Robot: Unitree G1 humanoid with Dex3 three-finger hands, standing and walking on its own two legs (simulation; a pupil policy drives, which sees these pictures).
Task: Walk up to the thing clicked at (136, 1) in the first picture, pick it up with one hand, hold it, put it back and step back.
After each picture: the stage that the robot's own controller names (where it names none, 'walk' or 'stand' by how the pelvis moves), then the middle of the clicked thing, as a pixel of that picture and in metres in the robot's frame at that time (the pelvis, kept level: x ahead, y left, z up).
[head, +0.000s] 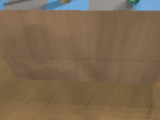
stand; out of the picture +0.90 -0.27 +0.13
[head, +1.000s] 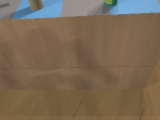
rise first; out of the picture +0.81 -0.08 +0.16
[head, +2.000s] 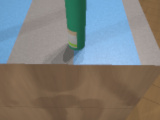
rise first; (76, 19) +0.51 +0.10 +0.14
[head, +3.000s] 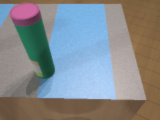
stand; (37, 47) +0.38 +0.18 +0.15
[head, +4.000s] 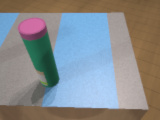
stand; (42, 58) +0.36 +0.17 +0.12
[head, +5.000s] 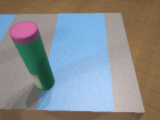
stand; (36, 61) +0.35 +0.18 +0.12
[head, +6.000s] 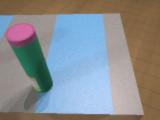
stand; (34, 63) +0.34 +0.19 +0.12
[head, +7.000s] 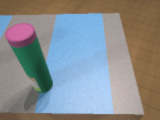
stand; (34, 63) +0.34 +0.19 +0.12
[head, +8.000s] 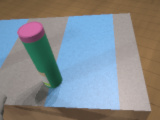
rise first; (44, 59) +0.36 +0.19 +0.13
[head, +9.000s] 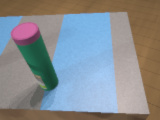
go down; (39, 61) +0.34 +0.19 +0.13
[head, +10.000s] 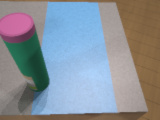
go down; (30, 60) +0.34 +0.17 +0.14
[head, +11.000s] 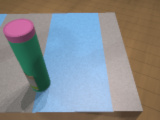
go down; (32, 61) +0.35 +0.18 +0.13
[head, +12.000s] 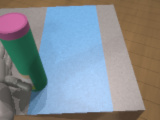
close; (27, 59) +0.34 +0.18 +0.15
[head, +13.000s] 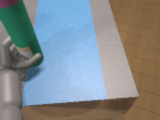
lift; (22, 32) +0.43 +0.19 +0.16
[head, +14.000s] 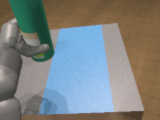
lift; (30, 15) +0.34 +0.14 +0.33
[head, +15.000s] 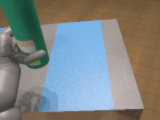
hold; (24, 23) +0.34 +0.17 +0.30
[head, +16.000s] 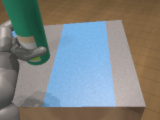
hold; (26, 18) +0.33 +0.16 +0.32
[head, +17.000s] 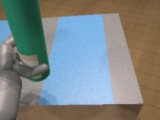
crouch; (29, 37) +0.32 +0.16 +0.26
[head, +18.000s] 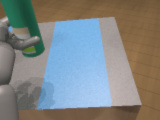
crouch; (20, 12) +0.39 +0.18 +0.30
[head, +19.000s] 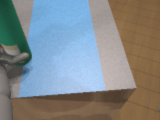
lower; (8, 30) +0.43 +0.21 +0.17
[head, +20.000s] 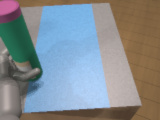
lower; (21, 47) +0.38 +0.20 +0.16
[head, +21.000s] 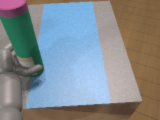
lower; (24, 43) +0.40 +0.19 +0.16
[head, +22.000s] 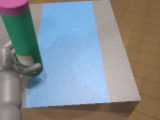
lower; (24, 41) +0.40 +0.19 +0.16
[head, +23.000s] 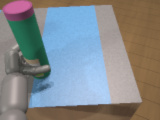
open; (31, 45) +0.39 +0.18 +0.16
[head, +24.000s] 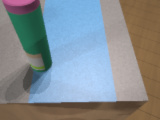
sink last; (33, 38) +0.39 +0.16 +0.16
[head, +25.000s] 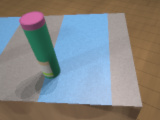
sink last; (43, 49) +0.40 +0.19 +0.14
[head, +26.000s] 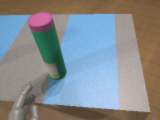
stand; (50, 50) +0.39 +0.17 +0.13
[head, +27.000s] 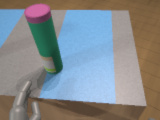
stand; (47, 44) +0.40 +0.18 +0.14
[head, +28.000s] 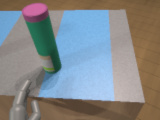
stand; (45, 43) +0.41 +0.19 +0.15
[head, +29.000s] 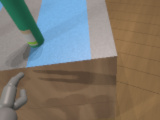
stand; (23, 19) +0.56 +0.21 +0.16
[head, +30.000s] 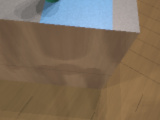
stand; out of the picture +0.64 +0.15 +0.15
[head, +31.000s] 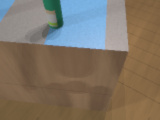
walk; out of the picture +0.64 +0.18 +0.13
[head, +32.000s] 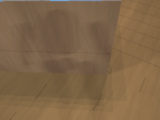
walk; out of the picture +0.89 +0.19 +0.14
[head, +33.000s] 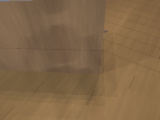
walk; out of the picture +1.05 +0.22 +0.14
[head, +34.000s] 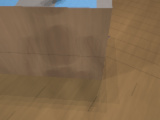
stand; out of the picture +1.02 +0.17 +0.12
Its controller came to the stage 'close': yes
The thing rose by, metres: 0.21
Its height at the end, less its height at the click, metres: +0.00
